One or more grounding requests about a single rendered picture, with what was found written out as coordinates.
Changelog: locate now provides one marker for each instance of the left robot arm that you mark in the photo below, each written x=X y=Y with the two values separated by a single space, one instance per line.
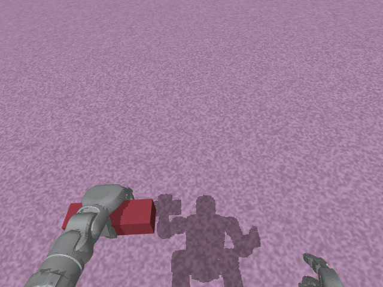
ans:
x=64 y=264

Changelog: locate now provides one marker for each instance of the carton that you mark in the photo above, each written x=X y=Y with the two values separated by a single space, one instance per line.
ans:
x=131 y=217

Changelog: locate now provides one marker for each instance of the left robot hand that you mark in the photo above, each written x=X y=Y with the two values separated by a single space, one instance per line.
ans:
x=109 y=197

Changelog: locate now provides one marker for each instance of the right robot hand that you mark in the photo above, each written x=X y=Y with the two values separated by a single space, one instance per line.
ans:
x=327 y=277

